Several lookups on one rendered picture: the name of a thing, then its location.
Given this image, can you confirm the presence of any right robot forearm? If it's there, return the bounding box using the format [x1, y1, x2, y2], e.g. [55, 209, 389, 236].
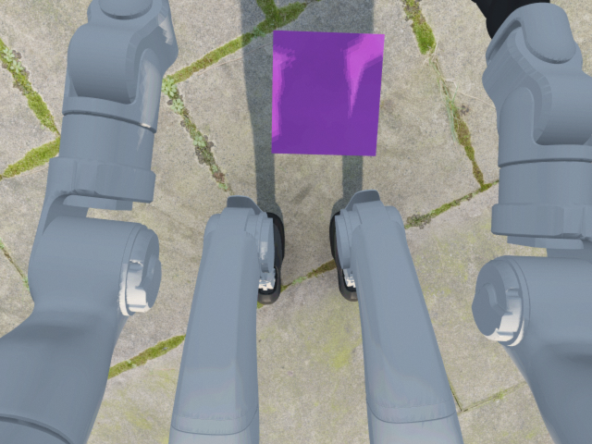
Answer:
[482, 3, 592, 264]

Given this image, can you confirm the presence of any robot left foot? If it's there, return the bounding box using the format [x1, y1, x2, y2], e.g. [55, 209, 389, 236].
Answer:
[257, 213, 285, 304]

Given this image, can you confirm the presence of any robot right shin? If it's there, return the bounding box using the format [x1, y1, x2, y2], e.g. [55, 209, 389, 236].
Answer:
[343, 190, 406, 287]

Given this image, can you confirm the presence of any robot right hand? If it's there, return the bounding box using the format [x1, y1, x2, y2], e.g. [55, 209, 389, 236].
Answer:
[472, 0, 550, 39]

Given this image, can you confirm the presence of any right robot upper arm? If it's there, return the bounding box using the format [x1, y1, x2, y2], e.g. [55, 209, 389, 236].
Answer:
[472, 255, 592, 444]

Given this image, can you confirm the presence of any left robot upper arm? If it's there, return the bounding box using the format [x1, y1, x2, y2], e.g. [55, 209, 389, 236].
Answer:
[0, 215, 162, 444]

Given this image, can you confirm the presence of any carton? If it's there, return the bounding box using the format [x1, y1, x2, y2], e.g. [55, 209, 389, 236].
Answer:
[271, 31, 385, 156]

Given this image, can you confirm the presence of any left robot forearm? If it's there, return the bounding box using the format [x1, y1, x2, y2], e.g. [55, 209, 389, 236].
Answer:
[28, 0, 179, 301]

